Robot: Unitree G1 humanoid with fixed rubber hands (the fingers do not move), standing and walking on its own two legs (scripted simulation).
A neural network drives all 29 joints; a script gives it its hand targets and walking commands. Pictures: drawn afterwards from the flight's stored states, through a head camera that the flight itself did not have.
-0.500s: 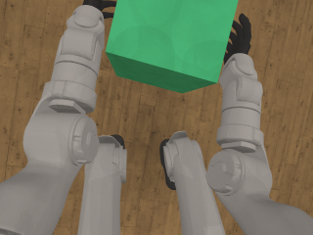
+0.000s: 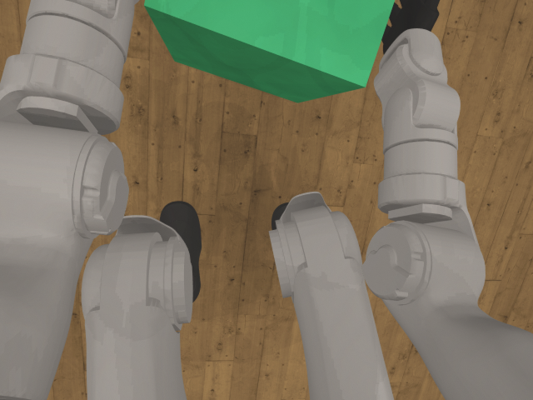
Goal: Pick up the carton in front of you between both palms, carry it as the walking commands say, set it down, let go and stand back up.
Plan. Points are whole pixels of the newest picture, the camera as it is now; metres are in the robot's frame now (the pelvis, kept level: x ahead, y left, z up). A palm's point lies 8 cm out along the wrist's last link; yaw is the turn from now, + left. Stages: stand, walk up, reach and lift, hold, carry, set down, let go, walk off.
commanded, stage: set down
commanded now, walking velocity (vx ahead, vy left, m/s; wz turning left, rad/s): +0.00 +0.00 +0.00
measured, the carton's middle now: out of the picture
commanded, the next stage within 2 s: none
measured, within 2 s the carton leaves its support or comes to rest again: rests again in 0.88 s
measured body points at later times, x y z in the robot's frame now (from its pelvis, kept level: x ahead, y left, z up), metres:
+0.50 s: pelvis +0.00 +0.01 -0.01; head +0.37 +0.02 +0.22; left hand +0.60 +0.12 -0.19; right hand +0.51 -0.18 -0.20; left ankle +0.11 +0.11 -0.36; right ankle +0.09 -0.12 -0.36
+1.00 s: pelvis -0.01 +0.01 -0.02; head +0.36 +0.02 +0.21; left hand +0.59 +0.12 -0.20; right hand +0.50 -0.18 -0.21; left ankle +0.11 +0.11 -0.36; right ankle +0.09 -0.12 -0.36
